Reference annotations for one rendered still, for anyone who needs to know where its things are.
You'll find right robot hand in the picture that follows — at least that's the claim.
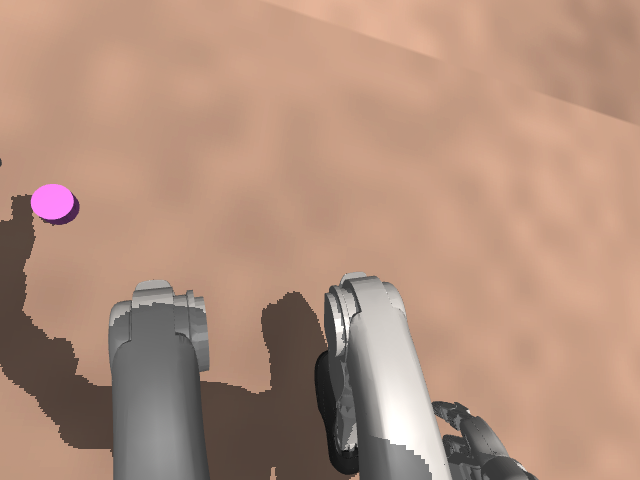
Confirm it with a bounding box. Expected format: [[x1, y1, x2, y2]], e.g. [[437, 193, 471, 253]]
[[432, 401, 510, 480]]

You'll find right robot foot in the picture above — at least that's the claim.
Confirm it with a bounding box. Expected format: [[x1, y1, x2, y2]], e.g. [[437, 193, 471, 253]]
[[314, 350, 359, 475]]

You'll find tin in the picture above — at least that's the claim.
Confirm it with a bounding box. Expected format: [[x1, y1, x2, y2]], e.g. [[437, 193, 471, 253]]
[[31, 184, 80, 225]]

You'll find right robot arm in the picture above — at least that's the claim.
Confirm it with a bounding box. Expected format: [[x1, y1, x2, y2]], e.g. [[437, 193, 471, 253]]
[[481, 456, 538, 480]]

